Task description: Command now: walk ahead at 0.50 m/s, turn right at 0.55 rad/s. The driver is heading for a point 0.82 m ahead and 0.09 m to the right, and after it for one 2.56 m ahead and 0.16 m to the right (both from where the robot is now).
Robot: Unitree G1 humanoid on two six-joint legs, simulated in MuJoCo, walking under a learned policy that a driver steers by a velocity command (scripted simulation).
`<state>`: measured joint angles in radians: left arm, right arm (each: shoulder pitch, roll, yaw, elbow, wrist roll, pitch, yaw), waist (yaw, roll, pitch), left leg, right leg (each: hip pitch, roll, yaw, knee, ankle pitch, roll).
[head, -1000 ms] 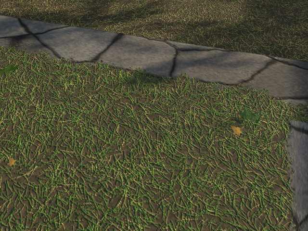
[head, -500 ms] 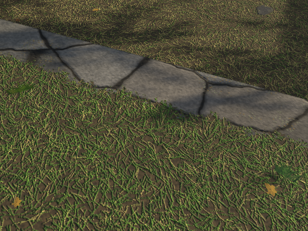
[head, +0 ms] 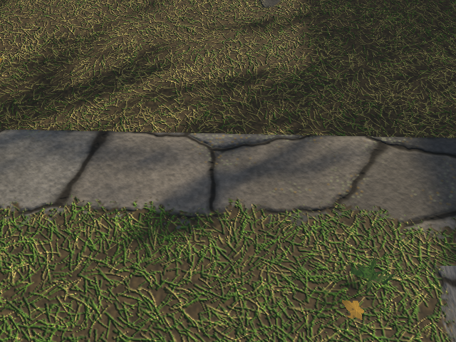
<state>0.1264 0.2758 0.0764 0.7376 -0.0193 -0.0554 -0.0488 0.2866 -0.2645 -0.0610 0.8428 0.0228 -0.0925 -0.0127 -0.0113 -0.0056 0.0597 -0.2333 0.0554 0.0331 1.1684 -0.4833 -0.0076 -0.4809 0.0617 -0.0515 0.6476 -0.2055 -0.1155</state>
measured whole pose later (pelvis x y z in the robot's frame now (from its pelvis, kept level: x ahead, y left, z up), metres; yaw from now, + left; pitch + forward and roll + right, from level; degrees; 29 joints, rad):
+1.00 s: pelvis +0.51 -0.11 +0.01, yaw -25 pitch +1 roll +0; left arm 0.14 0.23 0.03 0.67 0.06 -0.11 -0.03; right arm 0.37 -0.26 -0.03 0.91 -0.07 -0.11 0.07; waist -0.04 0.01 0.04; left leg -0.21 0.02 -0.04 0.95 -0.44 0.06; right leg -0.41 0.02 -0.03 0.57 -0.19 -0.06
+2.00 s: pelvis +1.08 -0.21 -0.01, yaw +9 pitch +2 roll -3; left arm 0.42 0.23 -0.03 0.87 0.06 -0.10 0.00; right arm 0.19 -0.29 -0.04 0.76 -0.11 -0.09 0.06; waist 0.05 0.05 -0.05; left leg -0.74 0.00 -0.07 1.37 -0.32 0.01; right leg -0.32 0.00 -0.10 0.72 -0.44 -0.02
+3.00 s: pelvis +1.66 -0.11 -0.13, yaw +0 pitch +3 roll +1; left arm 0.24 0.24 0.08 0.75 -0.01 -0.05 -0.02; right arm 0.16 -0.27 -0.07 0.87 0.00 -0.11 -0.01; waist 0.01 0.01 0.03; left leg -0.54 0.07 -0.05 1.15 -0.33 0.00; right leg -0.35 0.10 0.02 0.47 -0.17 -0.10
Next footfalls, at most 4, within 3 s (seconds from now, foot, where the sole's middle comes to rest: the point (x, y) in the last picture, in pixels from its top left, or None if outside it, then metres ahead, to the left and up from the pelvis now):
0.40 left None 0.43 0.10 -0.75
0.92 right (321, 293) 0.57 -0.24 -0.75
1.44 left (267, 183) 0.96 -0.11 -0.75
1.84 right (326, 153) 1.10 -0.34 -0.75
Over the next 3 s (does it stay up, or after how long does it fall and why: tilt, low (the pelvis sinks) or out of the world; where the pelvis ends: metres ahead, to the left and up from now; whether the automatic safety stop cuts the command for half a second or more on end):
stays up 1.66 -0.11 -0.13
